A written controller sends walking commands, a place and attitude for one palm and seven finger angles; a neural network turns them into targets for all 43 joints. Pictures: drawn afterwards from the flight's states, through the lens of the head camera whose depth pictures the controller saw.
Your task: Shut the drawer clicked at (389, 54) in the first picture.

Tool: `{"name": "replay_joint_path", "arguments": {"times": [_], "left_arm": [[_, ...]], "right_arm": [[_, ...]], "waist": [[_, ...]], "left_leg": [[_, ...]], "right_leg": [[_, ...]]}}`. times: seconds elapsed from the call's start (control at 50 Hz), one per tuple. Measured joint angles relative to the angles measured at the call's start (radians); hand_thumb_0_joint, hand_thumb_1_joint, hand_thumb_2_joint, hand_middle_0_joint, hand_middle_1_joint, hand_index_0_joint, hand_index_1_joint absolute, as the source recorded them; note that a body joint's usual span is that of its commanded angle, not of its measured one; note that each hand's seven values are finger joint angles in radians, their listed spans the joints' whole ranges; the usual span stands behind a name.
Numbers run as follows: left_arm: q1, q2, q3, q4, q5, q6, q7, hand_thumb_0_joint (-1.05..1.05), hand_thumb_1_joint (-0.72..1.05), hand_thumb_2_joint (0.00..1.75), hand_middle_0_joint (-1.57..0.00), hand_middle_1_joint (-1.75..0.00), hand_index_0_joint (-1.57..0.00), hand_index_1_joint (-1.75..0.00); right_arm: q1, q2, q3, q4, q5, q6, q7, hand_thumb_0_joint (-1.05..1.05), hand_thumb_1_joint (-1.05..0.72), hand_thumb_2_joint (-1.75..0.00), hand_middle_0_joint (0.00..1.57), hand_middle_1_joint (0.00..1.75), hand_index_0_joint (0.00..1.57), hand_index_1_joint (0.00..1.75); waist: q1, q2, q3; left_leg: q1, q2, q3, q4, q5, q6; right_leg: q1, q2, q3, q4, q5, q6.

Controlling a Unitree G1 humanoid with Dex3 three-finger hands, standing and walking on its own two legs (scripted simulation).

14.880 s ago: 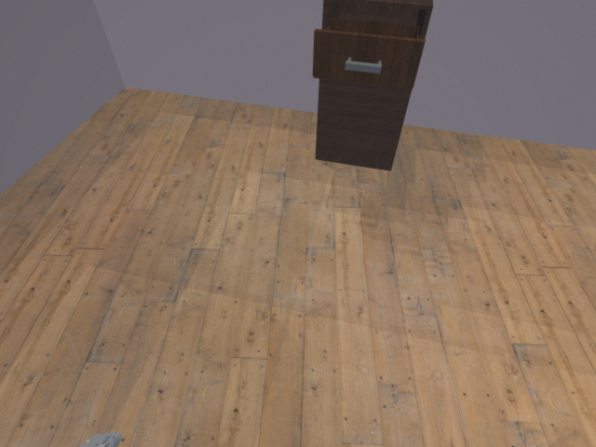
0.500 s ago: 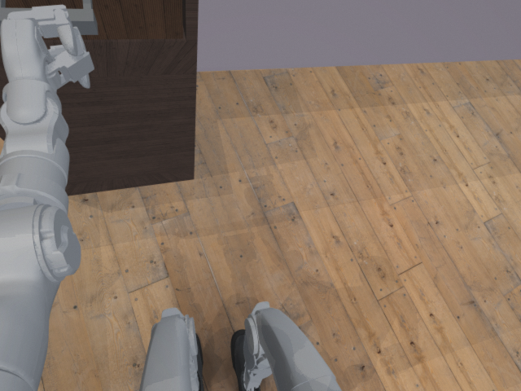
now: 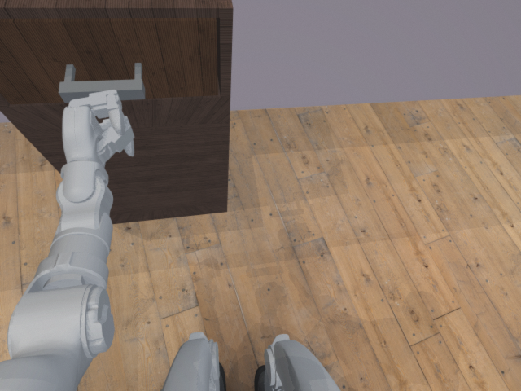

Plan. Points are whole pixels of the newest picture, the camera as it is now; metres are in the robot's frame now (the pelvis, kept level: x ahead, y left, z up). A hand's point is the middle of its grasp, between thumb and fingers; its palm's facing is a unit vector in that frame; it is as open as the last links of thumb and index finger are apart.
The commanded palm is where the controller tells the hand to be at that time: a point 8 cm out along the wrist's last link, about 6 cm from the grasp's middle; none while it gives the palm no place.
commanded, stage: draw the hand back to the body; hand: left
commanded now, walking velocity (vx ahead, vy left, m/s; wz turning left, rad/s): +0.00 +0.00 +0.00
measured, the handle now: (104, 80) +0.60 +0.23 +0.03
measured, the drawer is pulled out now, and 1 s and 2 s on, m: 0.00 0.00 0.00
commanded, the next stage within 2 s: step back with the hand held close in 1.28 s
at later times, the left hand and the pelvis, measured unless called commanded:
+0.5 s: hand (55, 208) +0.33 +0.20 +0.14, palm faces +0.13 -0.98 -0.14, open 3.3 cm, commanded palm +0.29 +0.25 +0.16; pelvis +0.01 +0.00 +0.07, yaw +2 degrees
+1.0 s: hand out of the picture +0.21 +0.23 +0.24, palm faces +0.37 -0.87 -0.32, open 3.3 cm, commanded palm +0.16 +0.28 +0.27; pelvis +0.02 -0.01 +0.11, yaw +3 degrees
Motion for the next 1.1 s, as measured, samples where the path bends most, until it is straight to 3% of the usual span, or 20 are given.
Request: {"name": "replay_joint_path", "arguments": {"times": [0.18,0.3,0.42,0.52,0.6,0.68,0.86,1.1], "left_arm": [[0.359,-0.077,-0.06,-0.351,-0.079,0.11,-0.011,0.02,0.9,0.9,-1.4,-1.59,-1.4,-1.6],[0.512,-0.083,-0.111,-0.516,-0.122,0.124,-0.034,0.02,0.9,0.9,-1.4,-1.6,-1.4,-1.6],[0.62,-0.093,-0.147,-0.621,-0.155,0.2,-0.081,0.02,0.9,0.9,-1.4,-1.6,-1.4,-1.6],[0.731,-0.067,-0.208,-0.759,-0.054,0.331,0.047,0.02,0.9,0.9,-1.4,-1.6,-1.4,-1.6],[0.804,-0.056,-0.225,-0.852,-0.027,0.399,0.11,0.02,0.9,0.9,-1.4,-1.59,-1.4,-1.6],[0.869,-0.053,-0.213,-0.944,-0.022,0.436,0.133,0.02,0.89,0.9,-1.4,-1.59,-1.4,-1.6],[1.062,-0.052,-0.171,-1.174,-0.021,0.459,0.136,0.02,0.89,0.9,-1.4,-1.59,-1.4,-1.6],[1.287,-0.019,-0.058,-1.444,-0.023,0.426,0.147,0.02,0.89,0.9,-1.4,-1.59,-1.4,-1.59]], "right_arm": [[0.003,0.012,0.007,-0.065,0.054,0.003,-0.025,0.0,-0.91,-0.89,0.21,0.3,0.2,0.3],[-0.019,0.005,0.003,-0.064,0.069,-0.037,-0.045,0.0,-0.91,-0.89,0.21,0.3,0.2,0.3],[-0.058,-0.012,0.007,-0.079,0.082,-0.06,-0.071,0.01,-0.91,-0.89,0.21,0.3,0.2,0.3],[-0.102,0.003,0.015,-0.101,0.086,-0.035,-0.117,0.01,-0.91,-0.89,0.21,0.3,0.2,0.3],[-0.129,0.012,0.033,-0.103,0.085,-0.04,-0.143,0.01,-0.91,-0.89,0.2,0.3,0.2,0.3],[-0.147,0.019,0.046,-0.095,0.081,-0.059,-0.15,0.01,-0.91,-0.89,0.21,0.3,0.2,0.3],[-0.15,0.02,0.049,-0.071,0.06,-0.104,-0.131,0.01,-0.91,-0.89,0.21,0.3,0.2,0.3],[-0.116,0.014,0.022,-0.029,0.049,-0.17,-0.111,0.01,-0.91,-0.89,0.21,0.3,0.2,0.3]], "waist": [[0.06,-0.008,0.006],[0.091,-0.006,0.008],[0.114,-0.001,0.013],[0.137,-0.006,0.049],[0.153,-0.005,0.079],[0.167,-0.002,0.104],[0.189,0.013,0.139],[0.209,0.032,0.145]], "left_leg": [[0.246,-0.006,0.022,-0.189,0.044,-0.003],[0.37,-0.019,0.002,-0.262,0.07,-0.008],[0.472,-0.031,-0.002,-0.322,0.098,-0.007],[0.616,-0.038,0.013,-0.433,0.143,-0.006],[0.736,-0.045,0.016,-0.54,0.19,-0.007],[0.838,-0.05,0.014,-0.632,0.229,-0.008],[0.983,-0.058,0.011,-0.762,0.281,-0.009],[1.027,-0.056,0.005,-0.788,0.285,-0.016]], "right_leg": [[0.233,0.002,0.04,-0.179,0.051,0.005],[0.368,-0.006,0.027,-0.261,0.073,0.003],[0.47,-0.016,0.026,-0.315,0.095,0.004],[0.603,-0.021,0.047,-0.41,0.138,0.004],[0.719,-0.025,0.057,-0.513,0.184,0.008],[0.822,-0.028,0.061,-0.606,0.223,0.009],[0.967,-0.032,0.067,-0.738,0.276,0.009],[1.016,-0.029,0.063,-0.771,0.283,0.003]]}}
